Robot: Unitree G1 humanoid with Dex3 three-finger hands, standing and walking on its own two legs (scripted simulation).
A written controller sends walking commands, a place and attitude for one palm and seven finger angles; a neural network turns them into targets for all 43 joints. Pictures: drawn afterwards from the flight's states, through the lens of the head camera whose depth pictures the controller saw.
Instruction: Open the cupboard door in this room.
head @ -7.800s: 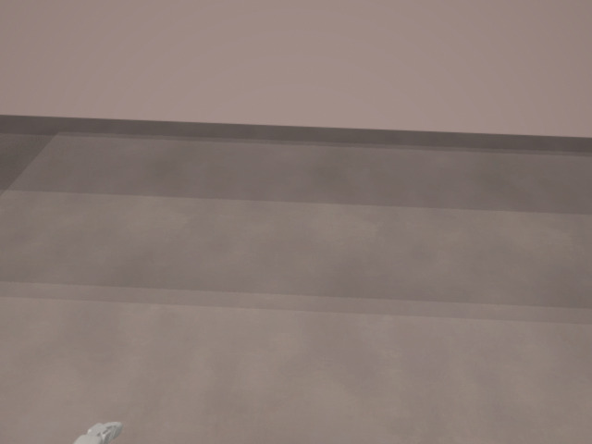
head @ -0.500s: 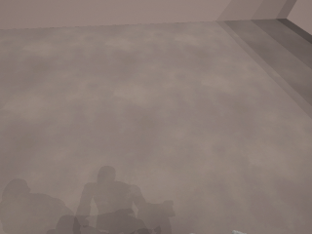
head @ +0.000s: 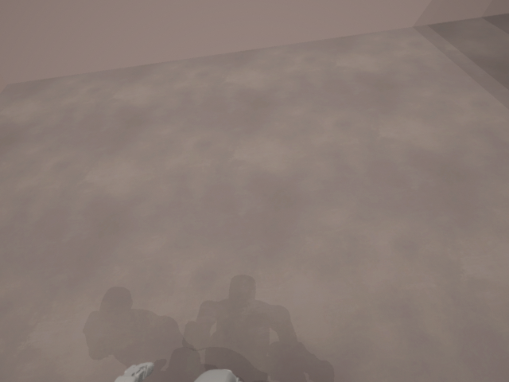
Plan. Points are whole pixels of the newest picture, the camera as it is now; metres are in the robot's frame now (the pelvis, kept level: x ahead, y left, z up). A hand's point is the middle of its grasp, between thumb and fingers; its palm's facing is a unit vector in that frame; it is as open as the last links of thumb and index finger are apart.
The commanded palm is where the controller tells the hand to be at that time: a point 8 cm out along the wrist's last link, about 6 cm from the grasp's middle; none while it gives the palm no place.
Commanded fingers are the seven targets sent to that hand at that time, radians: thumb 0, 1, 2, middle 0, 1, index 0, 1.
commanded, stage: turn or walk to find it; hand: left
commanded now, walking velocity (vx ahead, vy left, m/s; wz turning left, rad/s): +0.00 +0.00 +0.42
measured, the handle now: out of the picture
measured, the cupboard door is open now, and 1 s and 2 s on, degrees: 0 0 0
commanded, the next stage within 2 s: none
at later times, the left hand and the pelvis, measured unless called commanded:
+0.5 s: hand out of the picture -0.08 +0.25 -0.19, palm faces +0.30 -0.92 -0.25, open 7.4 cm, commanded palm none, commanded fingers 0.00 0.90 0.90 -0.20 -0.30 -0.20 -0.30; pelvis -0.04 +0.04 -0.01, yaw +13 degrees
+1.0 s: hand out of the picture -0.06 +0.19 -0.14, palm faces +0.44 -0.86 -0.27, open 7.4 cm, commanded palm none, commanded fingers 0.00 0.90 0.90 -0.20 -0.30 -0.20 -0.30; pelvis -0.06 -0.02 +0.00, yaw +26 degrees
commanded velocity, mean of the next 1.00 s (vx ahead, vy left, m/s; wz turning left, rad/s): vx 0.00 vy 0.00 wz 0.42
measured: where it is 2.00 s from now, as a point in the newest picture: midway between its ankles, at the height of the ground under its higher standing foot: outside the picture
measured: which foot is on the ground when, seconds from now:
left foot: up 0.00-0.38, down 0.40-0.84, up 0.86-1.00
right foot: down 0.00-0.40, up 0.42-0.82, down 0.84-1.00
